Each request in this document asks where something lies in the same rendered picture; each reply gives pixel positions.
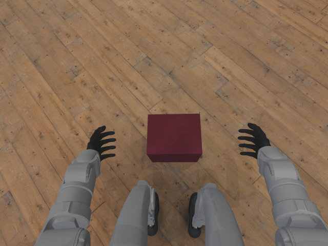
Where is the left robot hand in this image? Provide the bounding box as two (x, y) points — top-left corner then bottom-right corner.
(86, 126), (116, 161)

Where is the left robot shin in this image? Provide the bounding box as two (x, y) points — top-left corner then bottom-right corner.
(137, 180), (155, 225)

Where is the right robot thigh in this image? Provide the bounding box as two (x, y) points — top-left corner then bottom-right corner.
(196, 187), (245, 246)

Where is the right robot hand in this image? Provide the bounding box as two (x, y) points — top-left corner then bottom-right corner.
(238, 123), (271, 159)

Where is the robot left forearm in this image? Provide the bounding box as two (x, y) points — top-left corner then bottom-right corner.
(34, 149), (100, 246)

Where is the robot right upper arm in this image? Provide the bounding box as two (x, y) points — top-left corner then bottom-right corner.
(275, 226), (328, 246)

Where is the carton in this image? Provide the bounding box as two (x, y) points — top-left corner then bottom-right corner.
(147, 114), (202, 162)

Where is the robot right forearm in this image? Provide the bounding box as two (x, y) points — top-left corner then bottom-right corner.
(257, 146), (328, 231)

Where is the robot left upper arm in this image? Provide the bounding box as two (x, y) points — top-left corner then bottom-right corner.
(36, 228), (91, 246)

